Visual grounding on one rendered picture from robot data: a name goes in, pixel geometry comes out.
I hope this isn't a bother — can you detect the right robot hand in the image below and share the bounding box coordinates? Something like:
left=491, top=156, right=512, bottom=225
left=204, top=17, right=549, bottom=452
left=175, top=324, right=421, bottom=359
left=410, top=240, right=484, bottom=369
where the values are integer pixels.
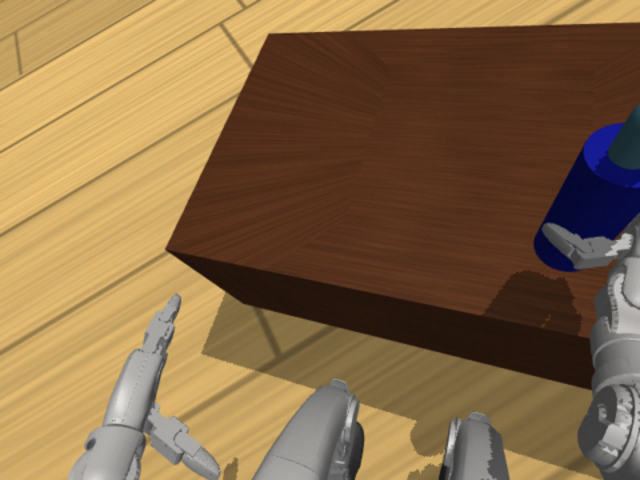
left=542, top=213, right=640, bottom=270

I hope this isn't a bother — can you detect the bottle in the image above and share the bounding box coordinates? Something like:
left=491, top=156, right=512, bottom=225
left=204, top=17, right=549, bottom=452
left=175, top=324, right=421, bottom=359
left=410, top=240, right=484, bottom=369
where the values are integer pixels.
left=534, top=104, right=640, bottom=272

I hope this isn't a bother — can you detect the left robot arm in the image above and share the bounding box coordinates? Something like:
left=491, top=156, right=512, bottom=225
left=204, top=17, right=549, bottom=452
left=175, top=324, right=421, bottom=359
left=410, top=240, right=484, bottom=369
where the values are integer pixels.
left=68, top=425, right=146, bottom=480

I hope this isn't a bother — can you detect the right robot arm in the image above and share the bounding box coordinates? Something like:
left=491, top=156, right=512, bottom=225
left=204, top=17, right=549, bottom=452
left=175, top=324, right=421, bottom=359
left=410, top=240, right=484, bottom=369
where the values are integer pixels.
left=578, top=257, right=640, bottom=480

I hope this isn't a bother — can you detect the left robot hand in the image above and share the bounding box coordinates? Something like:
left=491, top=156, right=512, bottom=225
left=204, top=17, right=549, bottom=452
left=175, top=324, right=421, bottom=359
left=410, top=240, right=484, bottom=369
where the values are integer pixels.
left=102, top=293, right=221, bottom=480

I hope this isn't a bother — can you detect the left robot foot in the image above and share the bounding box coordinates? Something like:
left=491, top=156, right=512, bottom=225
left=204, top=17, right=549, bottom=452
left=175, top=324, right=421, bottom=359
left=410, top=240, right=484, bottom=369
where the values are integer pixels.
left=347, top=421, right=364, bottom=480

